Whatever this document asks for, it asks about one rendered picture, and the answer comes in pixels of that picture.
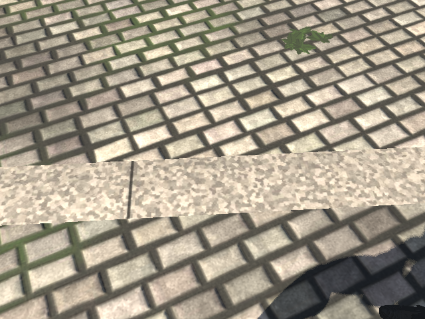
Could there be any robot right hand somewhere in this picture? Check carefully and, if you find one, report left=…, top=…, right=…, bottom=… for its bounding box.
left=379, top=305, right=425, bottom=319

